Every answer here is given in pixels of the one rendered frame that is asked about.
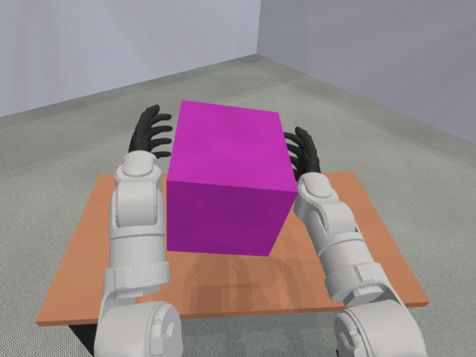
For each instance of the right robot upper arm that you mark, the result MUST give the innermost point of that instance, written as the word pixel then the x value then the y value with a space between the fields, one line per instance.
pixel 379 329

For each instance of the robot left hand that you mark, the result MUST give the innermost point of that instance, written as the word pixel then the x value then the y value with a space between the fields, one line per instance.
pixel 141 138

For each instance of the table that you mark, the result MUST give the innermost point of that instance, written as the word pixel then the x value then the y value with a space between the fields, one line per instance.
pixel 202 285

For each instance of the robot right hand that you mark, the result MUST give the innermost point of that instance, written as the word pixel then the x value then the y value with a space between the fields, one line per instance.
pixel 307 160

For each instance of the robot right forearm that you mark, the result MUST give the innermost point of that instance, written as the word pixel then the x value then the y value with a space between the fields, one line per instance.
pixel 352 276

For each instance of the robot left forearm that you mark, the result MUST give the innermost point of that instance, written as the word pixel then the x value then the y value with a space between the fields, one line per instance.
pixel 137 264

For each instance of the carton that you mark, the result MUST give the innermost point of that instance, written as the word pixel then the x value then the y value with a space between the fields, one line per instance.
pixel 230 183

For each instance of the left robot upper arm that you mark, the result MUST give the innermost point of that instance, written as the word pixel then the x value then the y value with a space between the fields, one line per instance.
pixel 150 329

